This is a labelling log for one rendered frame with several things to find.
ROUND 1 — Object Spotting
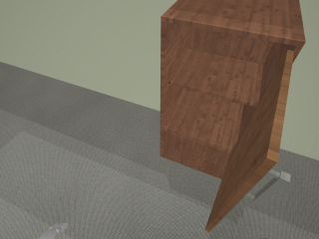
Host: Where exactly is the left robot hand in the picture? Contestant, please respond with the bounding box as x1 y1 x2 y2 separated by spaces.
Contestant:
39 223 69 239

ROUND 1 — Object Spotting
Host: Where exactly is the cupboard door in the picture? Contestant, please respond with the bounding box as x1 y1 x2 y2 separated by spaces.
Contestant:
204 50 294 233

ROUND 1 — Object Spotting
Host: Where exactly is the handle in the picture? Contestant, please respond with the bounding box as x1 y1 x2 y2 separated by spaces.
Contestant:
244 169 291 206

